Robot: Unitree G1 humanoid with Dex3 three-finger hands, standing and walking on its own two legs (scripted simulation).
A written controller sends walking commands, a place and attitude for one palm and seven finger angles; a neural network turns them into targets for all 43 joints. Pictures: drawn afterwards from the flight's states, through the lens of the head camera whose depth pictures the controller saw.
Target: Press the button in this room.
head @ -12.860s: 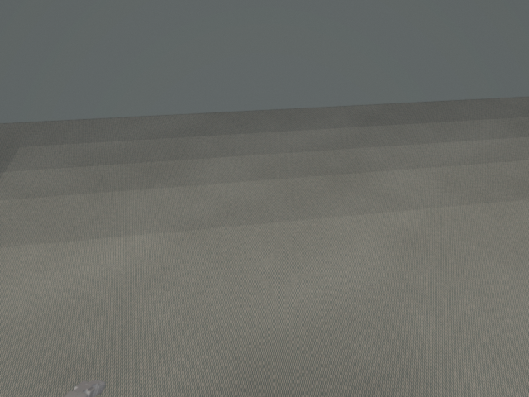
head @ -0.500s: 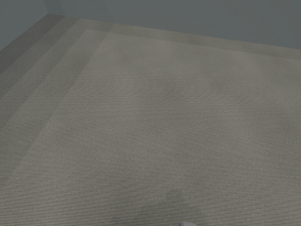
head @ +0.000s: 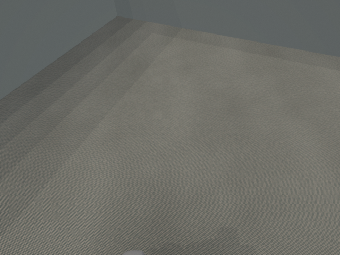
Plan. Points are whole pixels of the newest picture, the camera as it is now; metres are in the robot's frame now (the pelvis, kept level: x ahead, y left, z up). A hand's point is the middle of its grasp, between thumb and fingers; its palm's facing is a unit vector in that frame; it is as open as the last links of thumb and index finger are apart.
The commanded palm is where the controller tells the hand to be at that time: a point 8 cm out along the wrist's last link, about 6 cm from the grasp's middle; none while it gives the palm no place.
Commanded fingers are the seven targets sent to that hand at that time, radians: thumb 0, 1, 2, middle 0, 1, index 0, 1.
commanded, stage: turn or walk to find it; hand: left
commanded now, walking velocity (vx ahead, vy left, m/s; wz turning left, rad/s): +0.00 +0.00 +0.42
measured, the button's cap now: out of the picture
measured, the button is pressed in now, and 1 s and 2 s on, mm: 0 0 0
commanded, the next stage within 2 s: none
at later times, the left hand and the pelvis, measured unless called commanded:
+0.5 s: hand out of the picture +0.03 +0.22 -0.16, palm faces +0.20 -0.94 -0.28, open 7.3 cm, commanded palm none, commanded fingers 0.00 0.90 0.90 -0.20 -0.30 -0.20 -0.30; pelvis -0.03 +0.00 -0.01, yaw +11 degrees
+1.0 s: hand out of the picture -0.15 +0.20 -0.19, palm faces +0.46 -0.86 -0.23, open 7.3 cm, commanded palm none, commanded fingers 0.00 0.90 0.90 -0.20 -0.30 -0.20 -0.30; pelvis -0.08 +0.01 -0.01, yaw +25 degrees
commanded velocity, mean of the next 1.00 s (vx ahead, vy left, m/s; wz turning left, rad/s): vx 0.00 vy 0.00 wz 0.42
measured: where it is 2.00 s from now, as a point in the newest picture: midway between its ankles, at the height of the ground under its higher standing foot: outside the picture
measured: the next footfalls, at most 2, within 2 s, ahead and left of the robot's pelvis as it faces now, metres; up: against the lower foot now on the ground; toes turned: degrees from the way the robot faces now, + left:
left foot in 0.12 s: +0.01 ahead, +0.15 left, +0.00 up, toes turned +7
right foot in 0.50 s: +0.03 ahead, -0.10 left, +0.00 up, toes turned +7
